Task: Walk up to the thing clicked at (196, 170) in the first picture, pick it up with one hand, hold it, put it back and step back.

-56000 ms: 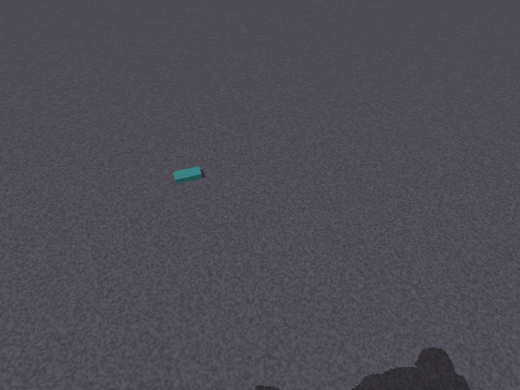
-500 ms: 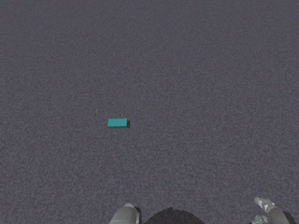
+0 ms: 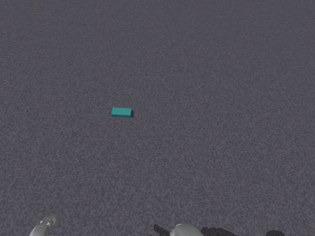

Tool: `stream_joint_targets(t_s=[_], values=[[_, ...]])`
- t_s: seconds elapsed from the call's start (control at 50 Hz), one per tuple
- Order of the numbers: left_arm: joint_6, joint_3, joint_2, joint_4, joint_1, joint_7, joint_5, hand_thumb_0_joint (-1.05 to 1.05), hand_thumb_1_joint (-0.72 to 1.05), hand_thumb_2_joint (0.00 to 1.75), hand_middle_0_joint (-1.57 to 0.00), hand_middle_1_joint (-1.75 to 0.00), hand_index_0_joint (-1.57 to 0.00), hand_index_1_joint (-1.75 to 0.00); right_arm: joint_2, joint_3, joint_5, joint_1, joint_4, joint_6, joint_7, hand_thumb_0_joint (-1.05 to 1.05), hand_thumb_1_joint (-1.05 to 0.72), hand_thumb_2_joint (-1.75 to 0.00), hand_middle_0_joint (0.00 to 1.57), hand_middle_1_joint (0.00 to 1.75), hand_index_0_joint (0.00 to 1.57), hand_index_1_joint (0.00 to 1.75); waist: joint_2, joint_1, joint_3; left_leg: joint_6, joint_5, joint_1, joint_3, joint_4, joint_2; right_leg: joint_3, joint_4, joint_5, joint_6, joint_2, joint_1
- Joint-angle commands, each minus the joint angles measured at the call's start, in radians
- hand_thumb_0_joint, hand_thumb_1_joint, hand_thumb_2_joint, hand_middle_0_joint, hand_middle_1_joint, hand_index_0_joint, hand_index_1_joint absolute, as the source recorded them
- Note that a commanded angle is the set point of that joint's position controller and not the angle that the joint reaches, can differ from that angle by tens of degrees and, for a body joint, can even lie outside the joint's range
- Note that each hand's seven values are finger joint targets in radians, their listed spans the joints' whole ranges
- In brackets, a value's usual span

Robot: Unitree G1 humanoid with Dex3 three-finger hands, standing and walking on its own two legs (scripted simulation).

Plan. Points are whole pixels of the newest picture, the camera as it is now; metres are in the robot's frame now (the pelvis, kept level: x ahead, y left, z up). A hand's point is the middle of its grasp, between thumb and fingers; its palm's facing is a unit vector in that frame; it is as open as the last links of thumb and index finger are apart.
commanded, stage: step back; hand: left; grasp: from above
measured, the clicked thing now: (121, 112) +1.03 +0.26 -0.75
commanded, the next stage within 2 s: stand in 1.18 s
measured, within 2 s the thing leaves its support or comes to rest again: neither
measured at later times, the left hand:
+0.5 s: hand out of the picture -0.04 +0.28 -0.14, palm faces +0.03 -0.91 -0.42, open 7.4 cm
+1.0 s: hand out of the picture +0.04 +0.23 -0.14, palm faces +0.02 -0.93 -0.37, open 7.4 cm
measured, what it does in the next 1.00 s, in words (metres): steps on the spot: right foot, then left foot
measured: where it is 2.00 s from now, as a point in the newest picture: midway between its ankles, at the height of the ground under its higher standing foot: outside the picture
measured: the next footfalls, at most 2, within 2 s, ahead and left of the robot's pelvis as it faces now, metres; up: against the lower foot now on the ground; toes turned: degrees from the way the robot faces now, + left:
right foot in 0.14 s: -0.05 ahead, -0.14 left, +0.00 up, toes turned -1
left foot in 0.46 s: -0.07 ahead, +0.12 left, +0.00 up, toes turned -3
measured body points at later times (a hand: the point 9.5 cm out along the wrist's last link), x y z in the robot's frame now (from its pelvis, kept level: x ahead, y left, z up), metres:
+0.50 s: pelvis -0.10 +0.00 +0.00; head -0.08 -0.01 +0.45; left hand -0.04 +0.33 -0.11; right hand -0.05 -0.32 -0.14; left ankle -0.10 +0.13 -0.73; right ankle -0.09 -0.14 -0.73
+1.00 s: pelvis -0.05 -0.02 +0.00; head -0.03 -0.04 +0.45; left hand +0.03 +0.28 -0.12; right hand +0.03 -0.34 -0.13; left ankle -0.05 +0.12 -0.71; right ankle -0.03 -0.14 -0.73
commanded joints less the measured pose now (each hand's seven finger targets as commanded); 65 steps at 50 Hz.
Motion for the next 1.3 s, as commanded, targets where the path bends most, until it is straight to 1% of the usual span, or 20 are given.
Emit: stream_joint_targets(t_s=[0.0,0.06,0.12,0.16,0.18,0.26,0.34,0.42,0.46,0.48,0.52,0.58,0.66,0.72,0.78,0.82,1.0,1.08,1.18,1.28], values=[[-0.048,0.057,0.172,-0.063,0.037,0.007,0.008,0.00,0.90,0.90,-0.20,-0.30,-0.20,-0.30,-0.245,-0.070,0.011,-0.015,-0.081,-0.028,-0.020,0.00,-0.90,-0.90,0.20,0.30,0.20,0.30,0.192,0.005,-0.177,0.195,0.485,0.194,-0.173,-0.098,0.213,-0.014,-0.204,0.001,0.029,-0.046,0.008],[-0.078,0.052,0.177,-0.032,0.054,0.003,0.009,0.00,0.90,0.90,-0.20,-0.30,-0.20,-0.30,-0.265,-0.076,0.007,-0.003,-0.076,-0.021,-0.009,0.00,-0.90,-0.90,0.20,0.30,0.20,0.30,0.207,-0.027,-0.237,0.192,0.278,0.234,-0.169,-0.077,0.211,-0.096,-0.524,0.032,0.030,-0.073,0.101],[-0.102,0.062,0.184,0.058,0.175,0.007,0.028,0.00,0.90,0.90,-0.20,-0.30,-0.20,-0.30,-0.255,-0.069,0.016,-0.055,-0.070,-0.002,0.000,0.00,-0.90,-0.90,0.20,0.30,0.20,0.30,0.170,0.040,-0.249,0.115,0.150,0.050,-0.111,0.054,0.170,-0.081,-0.878,0.272,-0.014,-0.074,0.365],[-0.113,0.092,0.310,0.045,0.131,0.005,0.043,0.00,0.90,0.90,-0.20,-0.30,-0.20,-0.30,-0.170,-0.043,0.020,-0.056,-0.097,-0.007,0.001,0.00,-0.90,-0.90,0.20,0.30,0.20,0.30,-0.130,0.042,-0.168,-0.003,-0.240,-0.295,-0.061,0.216,-0.026,0.383,-0.898,0.052,-0.118,-0.345,0.366],[-0.107,0.103,0.393,0.022,0.053,0.006,0.045,0.00,0.90,0.90,-0.20,-0.30,-0.20,-0.30,-0.225,-0.066,0.011,-0.112,-0.089,-0.002,-0.012,0.00,-0.90,-0.90,0.20,0.30,0.20,0.30,-0.161,0.081,-0.091,-0.026,-0.306,-0.148,-0.140,0.354,0.000,0.514,-0.956,-0.075,-0.253,-0.510,0.029],[-0.118,0.076,0.240,0.025,-0.044,0.002,0.032,0.00,0.90,0.90,-0.20,-0.30,-0.20,-0.30,-0.214,-0.063,0.035,-0.027,-0.009,-0.017,0.005,0.00,-0.90,-0.90,0.20,0.30,0.20,0.30,-0.079,0.007,-0.023,-0.023,-0.123,-0.138,-0.137,0.382,-0.052,0.140,-0.884,0.112,-0.138,-0.283,0.102],[-0.119,0.084,0.267,0.047,0.070,-0.015,0.047,0.00,0.90,0.90,-0.20,-0.30,-0.20,-0.30,-0.216,-0.055,0.018,-0.060,-0.019,-0.046,0.016,0.00,-0.90,-0.90,0.20,0.30,0.20,0.30,-0.153,0.076,-0.070,-0.041,-0.205,-0.180,-0.061,0.153,-0.018,0.176,-0.892,-0.087,-0.152,-0.299,0.279],[-0.096,0.074,0.258,0.046,0.048,-0.030,0.034,0.00,0.90,0.90,-0.20,-0.30,-0.20,-0.30,-0.202,-0.068,0.013,0.034,0.030,-0.079,0.014,0.00,-0.90,-0.90,0.20,0.30,0.20,0.30,-0.126,0.032,-0.132,-0.026,-0.087,0.063,0.039,-0.220,-0.034,0.065,-0.738,0.146,-0.130,-0.283,0.268],[-0.092,0.038,0.160,0.041,0.097,-0.031,0.022,0.00,0.90,0.90,-0.20,-0.30,-0.20,-0.30,-0.258,-0.093,-0.001,0.089,0.047,-0.099,0.001,0.00,-0.90,-0.90,0.20,0.30,0.20,0.30,0.085,0.012,-0.205,0.033,-0.049,0.321,-0.269,-0.324,0.140,-0.070,-0.428,0.257,-0.041,-0.159,0.058],[-0.090,0.032,0.143,0.029,0.056,-0.030,0.010,0.00,0.90,0.90,-0.20,-0.30,-0.20,-0.30,-0.332,-0.102,-0.005,0.089,0.037,-0.101,0.000,0.00,-0.90,-0.90,0.20,0.30,0.20,0.30,0.192,0.004,-0.162,0.126,-0.223,0.329,-0.529,-0.357,0.304,-0.158,-0.342,0.009,-0.006,-0.064,-0.152],[-0.094,0.060,0.252,0.030,-0.029,-0.028,0.021,0.00,0.90,0.90,-0.20,-0.30,-0.20,-0.30,-0.361,-0.115,0.005,0.077,0.040,-0.095,0.001,0.00,-0.90,-0.90,0.20,0.30,0.20,0.30,0.121,-0.021,-0.056,0.229,-0.365,0.084,-0.525,-0.373,0.353,-0.047,-0.253,-0.016,-0.023,-0.149,-0.061],[-0.101,0.055,0.214,0.063,0.059,-0.043,0.014,0.00,0.90,0.90,-0.20,-0.30,-0.20,-0.30,-0.276,-0.087,0.004,0.029,0.021,-0.106,0.001,0.00,-0.90,-0.90,0.20,0.30,0.20,0.30,0.187,0.024,-0.053,0.146,-0.121,0.146,-0.276,-0.313,0.205,-0.073,-0.325,0.089,-0.019,-0.148,-0.060],[-0.109,0.053,0.192,0.070,0.026,-0.047,0.016,0.00,0.90,0.90,-0.20,-0.30,-0.20,-0.30,-0.278,-0.088,0.006,0.046,0.017,-0.095,0.004,0.00,-0.90,-0.90,0.20,0.30,0.20,0.30,0.218,-0.004,-0.085,0.150,0.038,0.076,-0.207,-0.247,0.193,-0.131,-0.503,0.117,-0.005,-0.121,0.104],[-0.121,0.060,0.186,0.132,0.130,-0.033,0.017,0.00,0.90,0.90,-0.20,-0.30,-0.20,-0.30,-0.229,-0.064,0.026,-0.029,-0.005,-0.073,0.002,0.00,-0.90,-0.90,0.20,0.30,0.20,0.30,0.152,0.071,-0.121,0.086,0.045,-0.092,-0.108,-0.070,0.128,-0.169,-0.718,0.297,-0.006,-0.072,0.380],[-0.134,0.088,0.320,0.118,0.129,-0.014,0.027,0.00,0.90,0.90,-0.20,-0.30,-0.20,-0.30,-0.154,-0.036,0.035,0.029,-0.008,-0.061,-0.017,0.00,-0.90,-0.90,0.20,0.30,0.20,0.30,-0.132,0.078,-0.179,-0.013,-0.333,-0.216,-0.056,0.306,-0.039,0.373,-0.918,0.185,-0.166,-0.462,0.386],[-0.131,0.078,0.299,0.079,0.008,-0.020,0.026,0.00,0.90,0.90,-0.20,-0.30,-0.20,-0.30,-0.227,-0.059,0.028,0.079,0.043,-0.060,-0.020,0.00,-0.90,-0.90,0.20,0.30,0.20,0.30,-0.072,0.029,-0.092,-0.021,-0.330,-0.123,-0.079,0.341,0.020,0.356,-0.894,0.173,-0.241,-0.472,0.204],[-0.116,0.046,0.229,0.089,-0.065,-0.015,0.002,0.00,0.90,0.90,-0.20,-0.30,-0.20,-0.30,-0.180,-0.049,0.022,0.090,0.122,-0.070,-0.014,0.00,-0.90,-0.90,0.20,0.30,0.20,0.30,-0.090,-0.015,-0.188,-0.024,0.087,0.095,0.030,-0.130,0.014,-0.022,-0.668,0.600,-0.095,-0.289,0.221],[-0.093,0.031,0.187,0.111,-0.010,-0.011,-0.021,0.00,0.90,0.90,-0.20,-0.30,-0.20,-0.30,-0.291,-0.062,0.023,-0.066,0.091,-0.078,-0.017,0.00,-0.90,-0.90,0.20,0.30,0.20,0.30,0.102,0.052,-0.221,0.129,0.349,0.049,-0.211,-0.154,0.239,-0.119,-0.540,0.270,-0.008,-0.116,0.234],[-0.106,0.008,0.179,0.185,-0.014,-0.022,-0.008,0.00,0.90,0.90,-0.20,-0.30,-0.20,-0.30,-0.212,-0.028,0.038,-0.090,0.119,-0.080,-0.007,0.00,-0.90,-0.90,0.20,0.30,0.20,0.30,0.106,0.028,-0.228,0.011,0.220,0.052,-0.100,-0.172,0.134,-0.036,-0.710,0.469,-0.035,-0.211,0.356],[-0.112,-0.008,0.185,0.212,-0.059,-0.023,-0.007,0.00,0.90,0.90,-0.20,-0.30,-0.20,-0.30,-0.215,-0.019,0.040,-0.120,0.154,-0.090,-0.003,0.00,-0.90,-0.90,0.20,0.30,0.20,0.30,0.072,0.022,-0.232,0.002,0.404,0.164,-0.078,-0.185,0.144,-0.055,-0.768,0.591,-0.025,-0.216,0.361]])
